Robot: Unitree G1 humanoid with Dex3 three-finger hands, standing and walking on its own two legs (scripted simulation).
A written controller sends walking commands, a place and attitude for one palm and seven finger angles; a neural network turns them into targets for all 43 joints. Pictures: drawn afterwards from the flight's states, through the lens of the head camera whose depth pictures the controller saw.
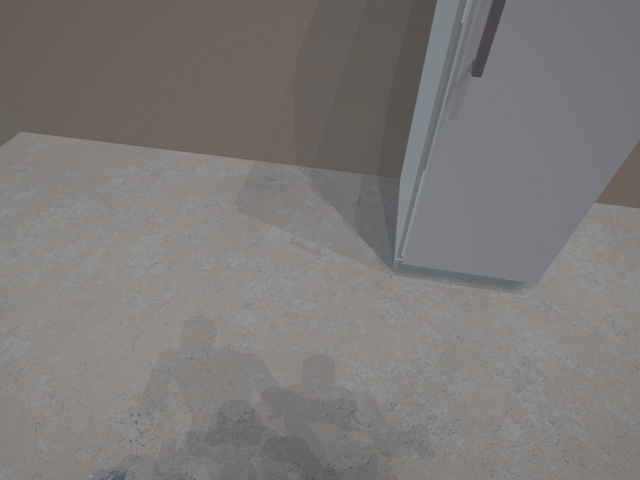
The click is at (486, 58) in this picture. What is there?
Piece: fridge door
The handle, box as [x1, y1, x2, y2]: [471, 0, 505, 76]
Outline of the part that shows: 505,0 492,1 478,50 472,62 472,76 481,76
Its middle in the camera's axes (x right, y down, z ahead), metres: +0.36 -0.49 +0.80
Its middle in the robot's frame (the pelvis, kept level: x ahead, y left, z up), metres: +0.97 -0.31 +0.24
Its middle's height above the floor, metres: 1.01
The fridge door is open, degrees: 0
